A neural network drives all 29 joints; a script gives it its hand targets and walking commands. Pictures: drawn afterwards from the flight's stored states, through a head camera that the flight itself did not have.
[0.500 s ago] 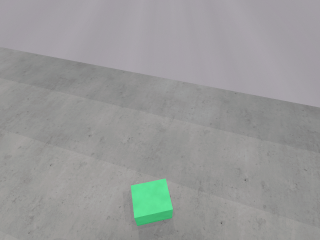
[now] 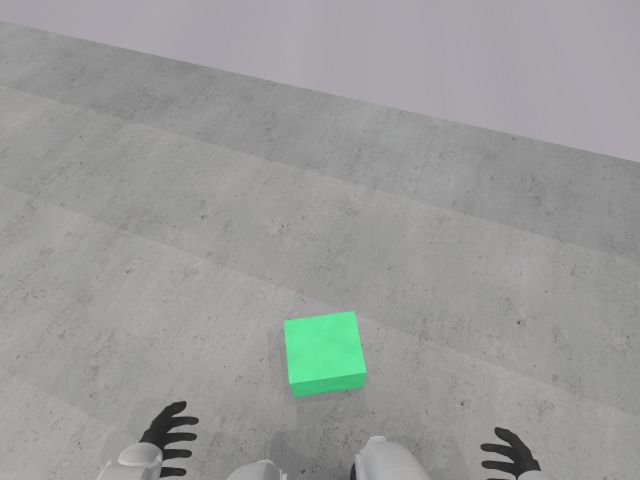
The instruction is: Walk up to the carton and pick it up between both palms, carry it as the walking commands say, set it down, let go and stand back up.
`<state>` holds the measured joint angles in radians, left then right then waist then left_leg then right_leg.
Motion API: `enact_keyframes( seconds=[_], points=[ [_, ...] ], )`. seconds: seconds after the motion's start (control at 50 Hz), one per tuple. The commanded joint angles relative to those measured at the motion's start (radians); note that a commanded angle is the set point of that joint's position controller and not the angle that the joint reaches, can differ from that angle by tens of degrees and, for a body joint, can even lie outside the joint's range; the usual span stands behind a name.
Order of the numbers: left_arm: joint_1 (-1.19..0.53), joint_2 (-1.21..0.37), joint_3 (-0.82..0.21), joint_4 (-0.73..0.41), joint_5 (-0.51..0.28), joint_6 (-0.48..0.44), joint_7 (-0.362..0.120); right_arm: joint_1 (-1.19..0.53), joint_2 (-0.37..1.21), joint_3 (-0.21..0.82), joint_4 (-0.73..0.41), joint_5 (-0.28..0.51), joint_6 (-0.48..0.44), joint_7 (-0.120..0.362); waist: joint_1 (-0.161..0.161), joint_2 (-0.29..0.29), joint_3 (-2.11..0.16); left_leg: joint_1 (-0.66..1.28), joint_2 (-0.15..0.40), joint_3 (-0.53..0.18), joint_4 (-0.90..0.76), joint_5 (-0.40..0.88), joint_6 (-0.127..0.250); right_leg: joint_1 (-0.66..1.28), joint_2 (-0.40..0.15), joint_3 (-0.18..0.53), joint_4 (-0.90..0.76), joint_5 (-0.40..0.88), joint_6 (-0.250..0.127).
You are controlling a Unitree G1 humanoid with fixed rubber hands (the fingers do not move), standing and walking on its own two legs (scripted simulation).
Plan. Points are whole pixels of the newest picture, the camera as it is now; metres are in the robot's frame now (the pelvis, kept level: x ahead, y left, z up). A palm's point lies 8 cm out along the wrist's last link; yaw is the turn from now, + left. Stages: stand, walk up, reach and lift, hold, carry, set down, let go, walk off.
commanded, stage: reach and lift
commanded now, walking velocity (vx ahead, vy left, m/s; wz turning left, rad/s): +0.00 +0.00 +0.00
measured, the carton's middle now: (324, 354) +0.47 +0.00 -0.66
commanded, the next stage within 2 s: none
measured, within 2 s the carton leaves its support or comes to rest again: neither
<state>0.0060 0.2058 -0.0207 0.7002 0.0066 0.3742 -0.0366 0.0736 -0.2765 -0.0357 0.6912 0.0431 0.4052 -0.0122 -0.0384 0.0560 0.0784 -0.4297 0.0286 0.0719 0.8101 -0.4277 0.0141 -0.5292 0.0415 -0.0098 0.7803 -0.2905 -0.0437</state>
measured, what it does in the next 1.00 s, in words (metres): lowers itself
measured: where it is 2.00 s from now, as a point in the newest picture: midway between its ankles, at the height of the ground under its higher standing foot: outside the picture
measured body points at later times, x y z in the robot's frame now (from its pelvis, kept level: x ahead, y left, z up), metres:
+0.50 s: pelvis -0.01 +0.00 -0.04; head +0.12 +0.00 +0.39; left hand +0.23 +0.21 -0.14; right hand +0.19 -0.24 -0.16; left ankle +0.00 +0.11 -0.70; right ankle +0.06 -0.09 -0.70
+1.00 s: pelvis -0.07 -0.01 -0.07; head +0.15 -0.01 +0.32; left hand +0.32 +0.21 -0.17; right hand +0.32 -0.22 -0.19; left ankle +0.00 +0.11 -0.70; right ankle +0.06 -0.09 -0.70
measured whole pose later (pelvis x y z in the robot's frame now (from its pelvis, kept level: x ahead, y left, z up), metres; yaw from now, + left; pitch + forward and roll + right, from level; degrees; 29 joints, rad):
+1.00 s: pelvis -0.07 -0.01 -0.07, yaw +4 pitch +20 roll +1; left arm -0.70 0.21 0.14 0.67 -0.05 0.48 0.04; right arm -0.68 -0.29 -0.16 0.69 0.06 0.47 0.03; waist -0.02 0.03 0.17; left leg -1.09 -0.02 0.02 1.13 -0.40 0.01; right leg -1.15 0.01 -0.02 1.08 -0.28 -0.04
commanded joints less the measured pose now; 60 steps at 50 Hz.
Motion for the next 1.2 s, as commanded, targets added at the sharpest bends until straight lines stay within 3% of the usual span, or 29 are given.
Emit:
enact_keyframes(
  seconds=[0.0, 0.04, 0.14, 0.22, 0.28, 0.32, 0.34, 0.36, 0.46, 0.56, 0.6, 0.62, 0.64, 0.7, 0.72, 0.74, 0.8, 0.82, 0.84, 0.86, 0.88, 0.9, 0.94, 1.02, 1.06, 1.1, 1.14, 1.16, 1.18],
  points=[
    [0.225, 0.171, 0.064, -0.126, 0.016, 0.207, -0.009, 0.194, -0.055, -0.041, -0.157, -0.007, 0.218, 0.012, 0.006, -0.131, -0.212, -0.082, -0.029, -0.084, -0.134, 0.045, 0.024, 0.233, -0.032, 0.041, -0.134, 0.088, 0.005],
    [0.251, 0.158, 0.054, -0.195, 0.053, 0.224, -0.007, 0.24, -0.069, -0.049, -0.155, -0.031, 0.221, 0.02, -0.035, -0.124, -0.298, -0.071, -0.041, -0.1, -0.11, 0.23, 0.005, 0.311, -0.012, 0.04, -0.107, 0.344, -0.005],
    [0.051, 0.08, 0.008, -0.417, 0.07, 0.128, -0.006, 0.048, -0.01, -0.082, -0.275, -0.068, 0.109, 0.029, -0.042, -0.079, -0.261, -0.14, -0.053, -0.087, -0.106, 0.227, -0.008, 0.265, -0.003, 0.035, -0.082, 0.334, 0.005],
    [-0.098, 0.104, -0.003, -0.446, 0.038, 0.027, -0.001, -0.066, -0.047, -0.113, -0.284, -0.066, 0.007, 0.017, -0.086, -0.038, -0.364, -0.23, -0.038, -0.108, -0.012, 0.294, -0.009, 0.188, -0.03, 0.066, 0.031, 0.476, 0.013],
    [-0.119, 0.082, 0.006, -0.464, 0.019, -0.03, 0.021, -0.107, -0.063, -0.109, -0.294, -0.037, -0.062, 0.037, -0.067, 0.024, -0.561, -0.22, -0.033, -0.126, 0.065, 0.451, -0.034, 0.1, -0.022, 0.06, 0.116, 0.537, 0.016],
    [-0.063, 0.105, 0.042, -0.403, 0.03, -0.026, 0.035, -0.065, -0.086, -0.101, -0.298, -0.033, -0.066, 0.043, -0.05, 0.011, -0.649, -0.232, -0.047, -0.11, 0.104, 0.458, -0.032, 0.119, -0.02, 0.073, 0.149, 0.56, 0.026],
    [-0.061, 0.111, 0.078, -0.384, 0.048, -0.017, 0.044, -0.057, -0.085, -0.096, -0.294, -0.031, -0.062, 0.046, -0.011, 0.02, -0.659, -0.281, -0.055, -0.105, 0.112, 0.444, -0.03, 0.132, -0.033, 0.084, 0.16, 0.579, 0.026],
    [-0.045, 0.108, 0.069, -0.42, 0.034, -0.005, 0.049, -0.036, -0.087, -0.1, -0.307, -0.023, -0.054, 0.049, -0.032, 0.006, -0.682, -0.258, -0.054, -0.114, 0.091, 0.412, -0.024, 0.136, -0.026, 0.07, 0.169, 0.533, 0.027],
    [-0.058, 0.1, 0.087, -0.339, 0.013, 0.07, 0.067, -0.099, -0.083, -0.073, -0.342, -0.006, 0.008, 0.052, 0.022, -0.014, -0.538, -0.278, -0.063, -0.109, 0.04, 0.187, 0.005, 0.04, -0.027, 0.039, 0.116, 0.215, 0.014],
    [-0.337, 0.089, 0.101, -0.359, -0.029, 0.078, 0.063, -0.285, -0.113, -0.11, -0.296, -0.008, 0.022, 0.059, 0.006, -0.049, -0.394, -0.393, -0.051, -0.107, 0.033, -0.015, 0.014, -0.065, -0.031, 0.025, 0.112, -0.014, 0.023],
    [-0.41, 0.092, 0.119, -0.315, -0.033, 0.073, 0.07, -0.382, -0.127, -0.111, -0.274, -0.007, 0.017, 0.055, -0.004, -0.125, -0.391, -0.435, -0.047, -0.116, 0.057, -0.026, 0.011, -0.083, -0.03, 0.029, 0.102, -0.05, 0.027],
    [-0.494, 0.095, 0.111, -0.325, -0.035, 0.069, 0.062, -0.442, -0.118, -0.121, -0.286, -0.004, 0.015, 0.055, -0.01, -0.101, -0.428, -0.426, -0.047, -0.099, 0.075, -0.075, 0.01, -0.064, -0.039, 0.057, 0.088, -0.132, 0.026],
    [-0.568, 0.097, 0.134, -0.308, -0.045, 0.064, 0.062, -0.51, -0.119, -0.131, -0.271, -0.003, 0.009, 0.056, -0.028, -0.122, -0.433, -0.439, -0.039, -0.108, 0.061, -0.077, 0.014, -0.079, -0.036, 0.037, 0.095, -0.113, 0.035],
    [-0.663, 0.111, 0.16, -0.304, -0.042, 0.055, 0.062, -0.694, -0.148, -0.14, -0.345, 0.005, -0.003, 0.05, 0.006, -0.12, -0.565, -0.45, -0.041, -0.106, 0.095, -0.055, 0.004, -0.037, -0.04, 0.055, 0.129, -0.085, 0.041],
    [-0.656, 0.115, 0.171, -0.252, -0.029, 0.061, 0.064, -0.672, -0.117, -0.132, -0.276, -0.002, 0.011, 0.046, 0.003, -0.144, -0.59, -0.438, -0.041, -0.103, 0.08, -0.063, 0.005, -0.001, -0.043, 0.047, 0.112, -0.087, 0.043],
    [-0.677, 0.142, 0.173, -0.262, -0.032, 0.068, 0.058, -0.726, -0.103, -0.117, -0.295, 0.023, 0.021, 0.041, 0.027, -0.105, -0.653, -0.454, -0.051, -0.093, 0.097, -0.041, 0.005, 0.021, -0.047, 0.057, 0.131, -0.049, 0.046],
    [-0.772, 0.14, 0.195, -0.223, -0.046, 0.087, 0.067, -0.783, -0.134, -0.139, -0.213, 0.011, 0.054, 0.032, 0.007, -0.142, -0.692, -0.464, -0.048, -0.09, 0.101, -0.074, -0.003, 0.005, -0.046, 0.053, 0.129, -0.093, 0.043],
    [-0.833, 0.145, 0.191, -0.257, -0.048, 0.082, 0.068, -0.823, -0.133, -0.142, -0.227, 0.025, 0.048, 0.032, 0.004, -0.084, -0.684, -0.443, -0.045, -0.094, 0.09, -0.049, -0.004, -0.071, -0.042, 0.031, 0.147, -0.07, 0.042],
    [-0.856, 0.153, 0.195, -0.229, -0.046, 0.084, 0.069, -0.857, -0.145, -0.162, -0.215, 0.016, 0.047, 0.031, -0.008, -0.086, -0.706, -0.443, -0.044, -0.094, 0.089, -0.065, -0.011, -0.074, -0.038, 0.023, 0.14, -0.073, 0.037],
    [-0.874, 0.147, 0.204, -0.187, -0.046, 0.092, 0.08, -0.895, -0.171, -0.145, -0.154, 0.025, 0.052, 0.037, 0.02, -0.078, -0.714, -0.456, -0.037, -0.097, 0.087, -0.078, -0.015, -0.074, -0.044, 0.026, 0.146, -0.101, 0.034],
    [-0.887, 0.154, 0.187, -0.19, -0.038, 0.092, 0.084, -0.881, -0.173, -0.161, -0.137, 0.025, 0.048, 0.035, -0.019, -0.064, -0.748, -0.441, -0.033, -0.089, 0.095, -0.053, -0.016, -0.102, -0.03, 0.017, 0.161, -0.053, 0.037],
    [-0.88, 0.14, 0.202, -0.186, -0.037, 0.088, 0.083, -0.893, -0.178, -0.17, -0.132, 0.01, 0.045, 0.032, -0.002, -0.045, -0.744, -0.446, -0.045, -0.075, 0.097, -0.037, -0.026, -0.092, -0.032, 0.017, 0.143, -0.038, 0.033],
    [-0.935, 0.136, 0.206, -0.142, -0.056, 0.08, 0.088, -0.991, -0.193, -0.186, -0.103, 0.005, 0.027, 0.03, -0.002, -0.091, -0.759, -0.498, -0.047, -0.083, 0.108, -0.049, -0.017, -0.111, -0.033, 0.02, 0.152, -0.05, 0.039],
    [-0.992, 0.168, 0.244, -0.187, -0.043, 0.002, 0.112, -1.045, -0.215, -0.214, -0.113, 0.002, -0.041, 0.031, 0.007, -0.063, -0.959, -0.5, -0.055, -0.085, 0.121, 0.099, -0.032, -0.07, -0.02, 0.026, 0.192, 0.134, 0.043],
    [-0.958, 0.15, 0.242, -0.191, -0.045, -0.021, 0.111, -1.011, -0.175, -0.172, -0.093, 0.024, -0.056, 0.029, 0.022, -0.11, -1.017, -0.563, -0.074, -0.069, 0.13, 0.129, -0.029, 0.059, -0.025, 0.05, 0.187, 0.216, 0.039],
    [-1.065, 0.189, 0.252, -0.178, -0.046, -0.057, 0.097, -1.125, -0.202, -0.215, -0.111, 0.019, -0.089, 0.024, -0.003, -0.05, -1.056, -0.619, -0.074, -0.06, 0.124, 0.093, -0.033, 0.042, -0.033, 0.066, 0.2, 0.218, 0.054],
    [-1.072, 0.173, 0.26, -0.186, -0.054, -0.092, 0.094, -1.144, -0.204, -0.2, -0.102, 0.028, -0.123, 0.023, 0.016, -0.079, -1.072, -0.697, -0.075, -0.065, 0.129, 0.11, -0.031, 0.084, -0.036, 0.072, 0.214, 0.269, 0.046],
    [-1.152, 0.172, 0.233, -0.189, -0.075, -0.106, 0.091, -1.182, -0.193, -0.205, -0.095, 0.036, -0.14, 0.025, -0.027, -0.061, -1.095, -0.696, -0.075, -0.072, 0.143, 0.137, -0.034, 0.036, -0.027, 0.054, 0.247, 0.318, 0.051],
    [-1.11, 0.181, 0.26, -0.154, -0.06, -0.114, 0.093, -1.186, -0.208, -0.202, -0.078, 0.028, -0.151, 0.023, 0.0, -0.081, -1.127, -0.693, -0.079, -0.073, 0.155, 0.173, -0.045, 0.058, -0.032, 0.066, 0.239, 0.343, 0.048]
  ],
)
